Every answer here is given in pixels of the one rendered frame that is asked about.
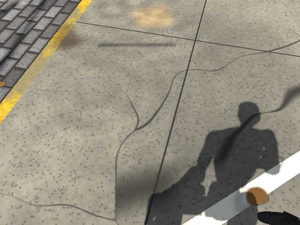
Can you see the right robot hand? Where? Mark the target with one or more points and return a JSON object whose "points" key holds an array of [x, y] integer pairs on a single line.
{"points": [[278, 218]]}

